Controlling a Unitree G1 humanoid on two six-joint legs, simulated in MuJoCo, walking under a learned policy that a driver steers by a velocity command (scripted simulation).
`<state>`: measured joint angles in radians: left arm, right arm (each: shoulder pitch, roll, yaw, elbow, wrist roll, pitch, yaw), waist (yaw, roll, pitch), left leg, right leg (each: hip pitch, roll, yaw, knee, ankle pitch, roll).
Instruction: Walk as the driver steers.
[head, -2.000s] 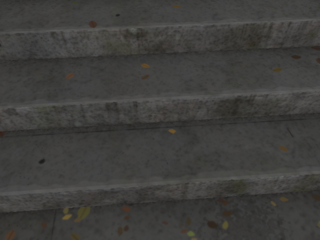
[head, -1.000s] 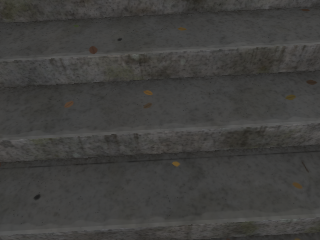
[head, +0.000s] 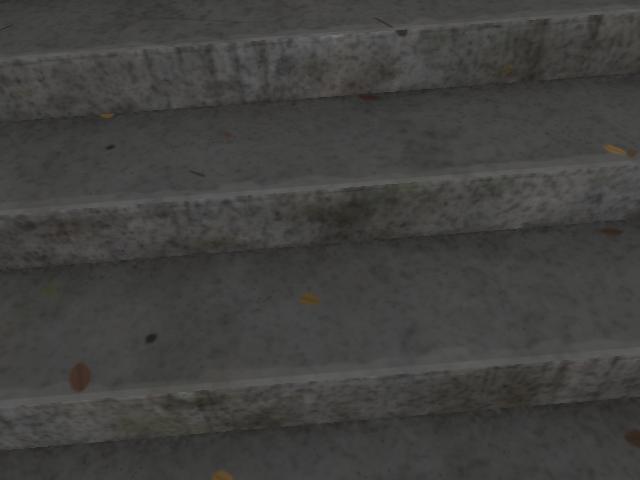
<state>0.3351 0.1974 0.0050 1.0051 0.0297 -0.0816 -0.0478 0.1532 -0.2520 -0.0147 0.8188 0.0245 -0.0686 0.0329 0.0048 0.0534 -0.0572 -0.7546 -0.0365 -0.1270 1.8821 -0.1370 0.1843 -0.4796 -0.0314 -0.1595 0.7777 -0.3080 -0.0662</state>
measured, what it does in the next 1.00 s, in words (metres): climbs, turning left: left foot 0.15 m higher, then right foot 0.15 m higher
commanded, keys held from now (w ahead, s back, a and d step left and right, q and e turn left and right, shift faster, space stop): w+q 1.00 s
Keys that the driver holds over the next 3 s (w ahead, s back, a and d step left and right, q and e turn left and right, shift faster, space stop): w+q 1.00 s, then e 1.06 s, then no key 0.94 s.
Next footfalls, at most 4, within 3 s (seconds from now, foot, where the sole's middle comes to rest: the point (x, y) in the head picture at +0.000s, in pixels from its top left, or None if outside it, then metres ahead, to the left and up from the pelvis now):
0.42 left None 0.41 0.12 -0.59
0.94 right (311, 305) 0.77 0.08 -0.44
1.40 left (182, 297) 0.80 0.33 -0.44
1.90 right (353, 284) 0.82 -0.01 -0.44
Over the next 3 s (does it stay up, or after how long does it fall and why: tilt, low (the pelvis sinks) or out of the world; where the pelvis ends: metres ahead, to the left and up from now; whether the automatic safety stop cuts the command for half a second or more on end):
stays up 0.75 0.13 0.34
